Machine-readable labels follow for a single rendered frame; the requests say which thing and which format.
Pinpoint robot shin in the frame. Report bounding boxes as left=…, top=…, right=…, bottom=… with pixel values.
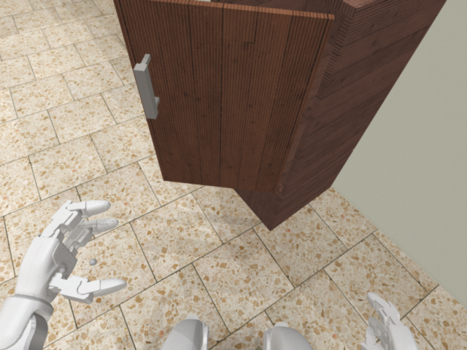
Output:
left=272, top=322, right=288, bottom=329
left=186, top=314, right=200, bottom=320

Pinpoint left robot forearm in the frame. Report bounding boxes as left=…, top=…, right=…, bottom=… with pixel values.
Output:
left=0, top=295, right=54, bottom=350

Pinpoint left robot hand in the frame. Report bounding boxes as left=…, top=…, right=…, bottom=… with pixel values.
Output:
left=15, top=200, right=127, bottom=304

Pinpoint left robot shin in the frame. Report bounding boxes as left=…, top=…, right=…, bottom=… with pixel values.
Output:
left=186, top=314, right=200, bottom=320

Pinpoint handle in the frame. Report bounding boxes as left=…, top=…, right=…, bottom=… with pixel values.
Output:
left=134, top=54, right=160, bottom=119

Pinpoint right robot hand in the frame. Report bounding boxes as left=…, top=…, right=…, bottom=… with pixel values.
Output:
left=361, top=292, right=419, bottom=350

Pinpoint right robot shin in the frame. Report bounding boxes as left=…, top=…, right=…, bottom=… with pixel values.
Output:
left=272, top=322, right=288, bottom=329

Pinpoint cupboard door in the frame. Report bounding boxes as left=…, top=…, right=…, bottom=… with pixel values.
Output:
left=113, top=0, right=335, bottom=193

